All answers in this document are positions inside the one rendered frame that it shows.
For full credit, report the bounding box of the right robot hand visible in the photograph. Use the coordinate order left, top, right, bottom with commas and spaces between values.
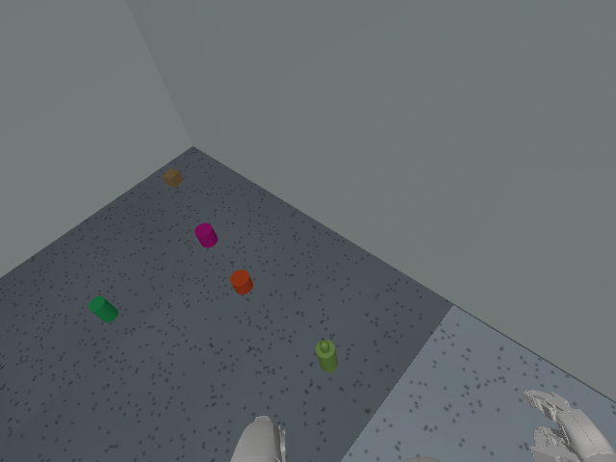
523, 390, 616, 462

